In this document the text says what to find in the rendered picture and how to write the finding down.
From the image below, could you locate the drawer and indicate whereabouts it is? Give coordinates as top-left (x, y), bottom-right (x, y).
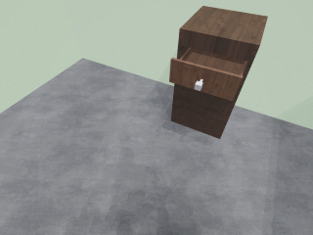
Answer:
top-left (169, 47), bottom-right (247, 102)

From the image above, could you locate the handle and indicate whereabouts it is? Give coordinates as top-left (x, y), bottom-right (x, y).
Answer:
top-left (194, 79), bottom-right (203, 91)

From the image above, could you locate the cabinet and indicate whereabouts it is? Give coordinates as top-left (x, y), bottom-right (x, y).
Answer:
top-left (171, 6), bottom-right (268, 139)

